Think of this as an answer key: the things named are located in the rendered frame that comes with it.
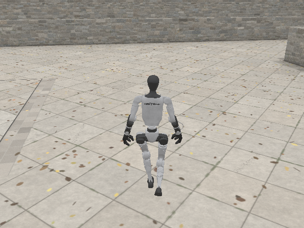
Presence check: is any robot left hand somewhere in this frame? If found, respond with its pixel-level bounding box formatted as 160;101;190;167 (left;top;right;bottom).
123;134;134;146

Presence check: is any left robot shin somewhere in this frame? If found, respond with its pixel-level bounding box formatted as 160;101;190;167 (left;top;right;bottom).
142;152;152;182

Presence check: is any robot right forearm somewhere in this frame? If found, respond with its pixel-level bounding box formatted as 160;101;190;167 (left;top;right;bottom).
171;116;181;135

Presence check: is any robot right hand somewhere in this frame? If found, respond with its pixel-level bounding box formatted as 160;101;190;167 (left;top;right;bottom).
171;133;182;144

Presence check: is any robot right upper arm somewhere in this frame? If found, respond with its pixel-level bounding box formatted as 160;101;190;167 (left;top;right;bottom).
162;96;176;123

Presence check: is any robot left upper arm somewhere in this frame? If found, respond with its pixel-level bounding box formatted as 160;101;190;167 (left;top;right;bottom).
129;95;143;122

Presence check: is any robot torso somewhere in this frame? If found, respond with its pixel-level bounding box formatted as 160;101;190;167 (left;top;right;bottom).
142;93;164;143

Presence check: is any robot left forearm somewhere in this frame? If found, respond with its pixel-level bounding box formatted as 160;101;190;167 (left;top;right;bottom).
124;114;134;135

